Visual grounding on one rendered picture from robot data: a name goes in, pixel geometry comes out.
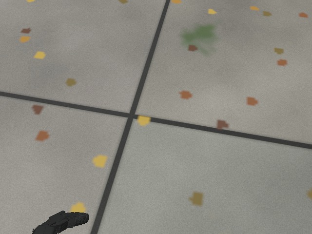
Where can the robot left hand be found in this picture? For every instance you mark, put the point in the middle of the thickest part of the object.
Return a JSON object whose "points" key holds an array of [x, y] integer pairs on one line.
{"points": [[60, 221]]}

